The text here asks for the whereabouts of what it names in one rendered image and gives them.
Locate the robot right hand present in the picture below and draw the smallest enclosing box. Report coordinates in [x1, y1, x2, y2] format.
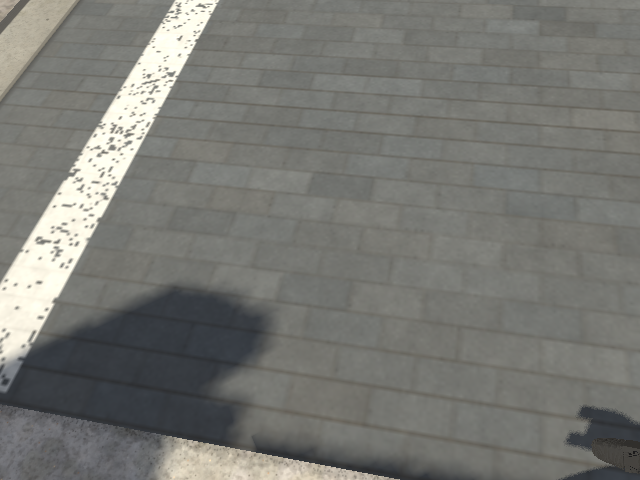
[591, 438, 640, 474]

